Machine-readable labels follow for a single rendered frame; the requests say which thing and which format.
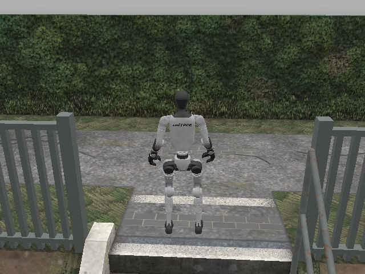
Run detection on robot left upper arm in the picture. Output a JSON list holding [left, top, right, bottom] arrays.
[[155, 115, 170, 147]]

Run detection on right robot forearm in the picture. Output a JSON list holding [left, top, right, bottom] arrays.
[[204, 137, 214, 155]]

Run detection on robot left hand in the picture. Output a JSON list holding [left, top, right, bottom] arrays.
[[148, 153, 161, 166]]

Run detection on robot right upper arm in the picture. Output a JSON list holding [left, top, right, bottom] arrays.
[[194, 115, 210, 146]]

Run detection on right robot foot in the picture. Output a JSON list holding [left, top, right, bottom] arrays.
[[195, 220, 203, 234]]

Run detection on robot right hand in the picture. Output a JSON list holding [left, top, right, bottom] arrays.
[[202, 152, 215, 162]]

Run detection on left robot forearm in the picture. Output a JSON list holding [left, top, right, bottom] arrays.
[[150, 139, 161, 158]]

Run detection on robot left shin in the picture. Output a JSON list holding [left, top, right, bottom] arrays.
[[165, 187, 173, 226]]

